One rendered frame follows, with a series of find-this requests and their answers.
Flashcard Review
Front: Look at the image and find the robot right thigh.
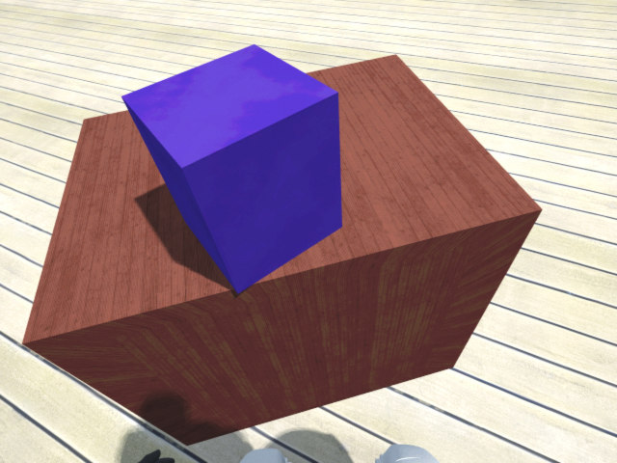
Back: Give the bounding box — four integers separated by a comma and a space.
375, 444, 440, 463

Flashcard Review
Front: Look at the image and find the carton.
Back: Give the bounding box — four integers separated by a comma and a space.
121, 44, 342, 293

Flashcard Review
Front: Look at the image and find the pedestal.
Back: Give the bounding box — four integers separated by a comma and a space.
22, 54, 543, 446

